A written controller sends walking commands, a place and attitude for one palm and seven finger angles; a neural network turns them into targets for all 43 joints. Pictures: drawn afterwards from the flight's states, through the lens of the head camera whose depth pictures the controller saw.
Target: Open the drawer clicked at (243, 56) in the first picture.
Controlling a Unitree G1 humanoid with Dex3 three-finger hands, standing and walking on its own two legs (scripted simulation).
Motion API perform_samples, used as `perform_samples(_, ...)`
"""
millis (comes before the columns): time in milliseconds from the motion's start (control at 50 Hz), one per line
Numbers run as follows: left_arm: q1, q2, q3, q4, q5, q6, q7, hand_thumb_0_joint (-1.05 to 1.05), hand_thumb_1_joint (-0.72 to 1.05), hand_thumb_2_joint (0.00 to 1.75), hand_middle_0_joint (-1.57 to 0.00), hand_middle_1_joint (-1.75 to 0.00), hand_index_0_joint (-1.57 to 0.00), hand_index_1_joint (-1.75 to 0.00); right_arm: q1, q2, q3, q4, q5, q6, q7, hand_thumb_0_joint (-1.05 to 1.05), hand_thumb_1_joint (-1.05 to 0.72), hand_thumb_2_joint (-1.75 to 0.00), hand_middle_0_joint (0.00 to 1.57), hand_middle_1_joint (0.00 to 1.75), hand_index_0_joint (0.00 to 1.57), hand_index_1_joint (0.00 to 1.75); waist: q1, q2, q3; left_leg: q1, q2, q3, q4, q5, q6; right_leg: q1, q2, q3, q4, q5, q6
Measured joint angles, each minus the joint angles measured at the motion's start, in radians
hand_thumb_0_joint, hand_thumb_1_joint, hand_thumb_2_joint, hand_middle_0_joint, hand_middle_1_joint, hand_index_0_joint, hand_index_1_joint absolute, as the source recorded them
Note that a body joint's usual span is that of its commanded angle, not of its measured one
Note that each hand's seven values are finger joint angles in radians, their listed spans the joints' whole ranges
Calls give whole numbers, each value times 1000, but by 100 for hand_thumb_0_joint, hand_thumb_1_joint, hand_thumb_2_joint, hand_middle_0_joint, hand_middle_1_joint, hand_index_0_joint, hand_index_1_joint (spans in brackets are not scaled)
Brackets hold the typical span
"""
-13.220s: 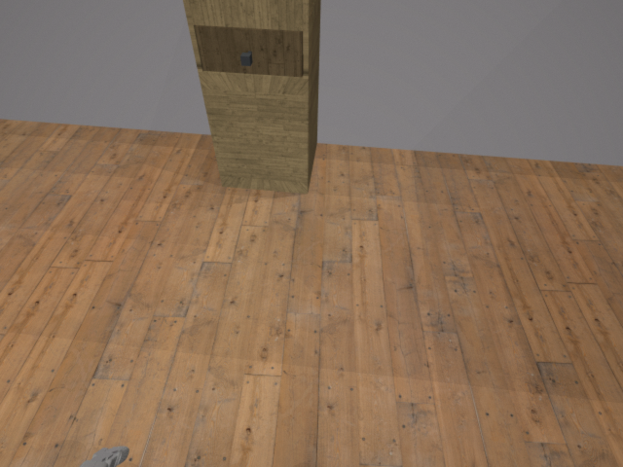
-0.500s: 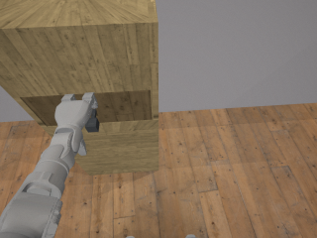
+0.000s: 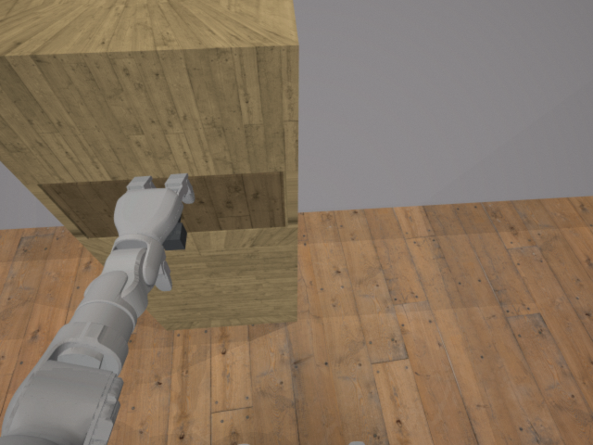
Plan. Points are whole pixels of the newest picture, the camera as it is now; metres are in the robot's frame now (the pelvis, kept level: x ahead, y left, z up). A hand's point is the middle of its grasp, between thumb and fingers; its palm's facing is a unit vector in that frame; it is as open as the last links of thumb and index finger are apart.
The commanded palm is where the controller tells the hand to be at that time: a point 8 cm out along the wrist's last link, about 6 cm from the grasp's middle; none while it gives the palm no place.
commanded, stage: move the hooked fingers above the handle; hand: left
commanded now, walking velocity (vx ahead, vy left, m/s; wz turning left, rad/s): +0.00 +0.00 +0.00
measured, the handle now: (175, 227) +0.47 +0.21 -0.06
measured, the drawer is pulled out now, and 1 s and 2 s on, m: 0.00 0.00 0.00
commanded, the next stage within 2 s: none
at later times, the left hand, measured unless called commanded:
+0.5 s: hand (164, 237) +0.42 +0.20 +0.00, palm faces -0.03 -0.07 -1.00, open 13.9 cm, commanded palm +0.40 +0.23 +0.05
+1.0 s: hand (167, 218) +0.44 +0.20 +0.01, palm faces +0.11 -0.07 -0.99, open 13.9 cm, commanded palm +0.40 +0.23 +0.05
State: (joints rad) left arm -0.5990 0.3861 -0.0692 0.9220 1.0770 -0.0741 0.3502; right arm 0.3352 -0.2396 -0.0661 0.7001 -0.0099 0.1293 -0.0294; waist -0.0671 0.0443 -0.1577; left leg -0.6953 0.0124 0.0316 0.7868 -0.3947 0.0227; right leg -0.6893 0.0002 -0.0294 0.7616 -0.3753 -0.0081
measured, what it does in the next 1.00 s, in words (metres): stands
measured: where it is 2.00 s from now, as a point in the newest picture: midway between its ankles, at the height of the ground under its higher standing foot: outside the picture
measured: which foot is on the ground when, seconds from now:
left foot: down 0.00-1.00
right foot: down 0.00-1.00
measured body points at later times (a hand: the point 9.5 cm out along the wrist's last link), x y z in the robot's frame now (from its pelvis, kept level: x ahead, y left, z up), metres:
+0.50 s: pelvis -0.01 +0.00 +0.00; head +0.07 +0.00 +0.44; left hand +0.41 +0.20 +0.05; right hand +0.07 -0.28 -0.13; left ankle -0.02 +0.10 -0.71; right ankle -0.01 -0.12 -0.70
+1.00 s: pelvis -0.01 +0.01 -0.01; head +0.08 +0.00 +0.43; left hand +0.43 +0.20 +0.07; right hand +0.03 -0.27 -0.15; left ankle -0.02 +0.10 -0.70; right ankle -0.01 -0.12 -0.70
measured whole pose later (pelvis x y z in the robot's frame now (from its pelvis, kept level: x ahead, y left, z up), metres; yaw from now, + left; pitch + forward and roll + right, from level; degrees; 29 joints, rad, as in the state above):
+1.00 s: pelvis -0.01 +0.01 -0.01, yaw -1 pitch +19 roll -1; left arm -0.60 0.40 -0.02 0.85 1.13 -0.13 0.48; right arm 0.29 -0.25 -0.06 0.71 -0.03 0.13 -0.02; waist -0.08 0.05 -0.16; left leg -0.77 0.01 0.04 0.87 -0.42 0.03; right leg -0.77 0.00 -0.02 0.84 -0.39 0.00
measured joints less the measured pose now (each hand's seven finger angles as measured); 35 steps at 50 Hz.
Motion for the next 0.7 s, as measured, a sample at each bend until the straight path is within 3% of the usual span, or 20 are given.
perform_samples(80,13,-4,26,-12,29,-21,48,0,-49,30,-32,-120,-32,-120,-11,-2,1,-3,-4,3,5,0,-91,-90,20,30,20,30,-5,0,-1,-12,2,3,13,-7,-1,-14,1,3,16,-6,-1)
perform_samples(180,18,21,67,-8,36,28,89,0,-49,30,-32,-120,-32,-120,-29,-3,0,-8,-5,7,11,0,-91,-90,20,30,20,30,-2,4,2,-25,4,11,17,-6,-1,-34,4,12,26,-5,-2)
perform_samples(300,42,32,25,-7,-19,81,26,0,-49,30,-31,-120,-32,-120,-26,-4,-5,-3,7,7,8,0,-91,-90,20,30,20,30,19,11,6,15,1,4,-17,8,-2,10,2,5,-10,6,-1)
perform_samples(360,53,20,-9,-25,-34,47,-20,0,-49,30,-31,-120,-32,-120,-25,-4,-3,-2,8,4,-1,0,-91,-90,20,30,20,30,24,6,9,35,-3,-5,-27,12,-2,35,-1,-5,-23,8,-1)
perform_samples(420,50,8,-25,-42,-18,-14,-30,0,-49,30,-32,-120,-32,-120,-32,-5,-1,-6,4,-1,-9,0,-91,-90,20,30,21,30,19,-4,12,31,-5,-13,-16,10,-2,36,-5,-13,-15,4,-2)
perform_samples(520,11,9,15,-44,41,-68,48,0,-50,30,-32,-120,-32,-120,-57,-8,1,-12,-6,-10,-7,0,-91,-90,20,30,21,30,1,-12,6,-27,-5,-14,32,-3,-3,-22,-5,-13,33,-9,-4)
perform_samples(620,-44,41,62,26,38,33,109,0,-49,30,-32,-120,-32,-120,-71,-10,7,-12,-7,-6,5,0,-91,-90,20,30,20,30,-8,-2,6,-68,0,-1,54,-7,0,-69,-1,0,57,-8,-2)
perform_samples(700,-46,61,44,82,-7,115,45,0,-49,30,-31,-120,-31,-120,-45,-7,10,-12,5,1,6,0,-91,-90,20,30,20,30,0,8,9,-50,2,6,28,2,2,-54,1,7,30,4,1)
